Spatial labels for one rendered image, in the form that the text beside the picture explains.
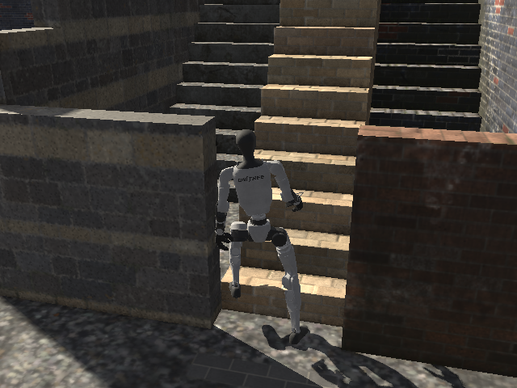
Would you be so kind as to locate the robot left upper arm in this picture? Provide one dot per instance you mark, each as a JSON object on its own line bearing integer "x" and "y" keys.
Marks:
{"x": 223, "y": 189}

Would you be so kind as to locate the robot left hand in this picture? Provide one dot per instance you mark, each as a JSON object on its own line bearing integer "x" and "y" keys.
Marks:
{"x": 225, "y": 237}

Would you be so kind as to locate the right robot forearm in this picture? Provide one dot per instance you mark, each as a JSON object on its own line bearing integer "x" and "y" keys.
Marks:
{"x": 296, "y": 200}

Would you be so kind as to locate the robot right hand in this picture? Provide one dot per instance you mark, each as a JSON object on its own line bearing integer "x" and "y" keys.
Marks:
{"x": 298, "y": 207}

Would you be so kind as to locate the right robot foot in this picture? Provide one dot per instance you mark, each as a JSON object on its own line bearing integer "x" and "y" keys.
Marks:
{"x": 295, "y": 338}

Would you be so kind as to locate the left robot forearm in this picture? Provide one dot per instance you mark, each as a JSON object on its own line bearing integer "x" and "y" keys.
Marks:
{"x": 220, "y": 221}

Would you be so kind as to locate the robot right upper arm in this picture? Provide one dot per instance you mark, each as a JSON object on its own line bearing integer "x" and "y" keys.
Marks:
{"x": 276, "y": 168}

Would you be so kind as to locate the right robot thigh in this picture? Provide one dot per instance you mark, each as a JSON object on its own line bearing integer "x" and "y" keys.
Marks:
{"x": 279, "y": 237}

